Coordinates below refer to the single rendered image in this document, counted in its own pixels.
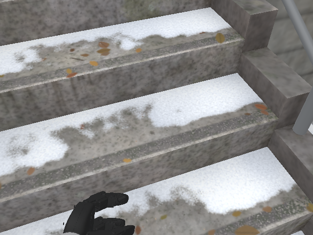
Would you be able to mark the robot left hand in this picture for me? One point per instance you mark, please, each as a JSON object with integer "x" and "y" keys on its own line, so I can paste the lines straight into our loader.
{"x": 82, "y": 219}

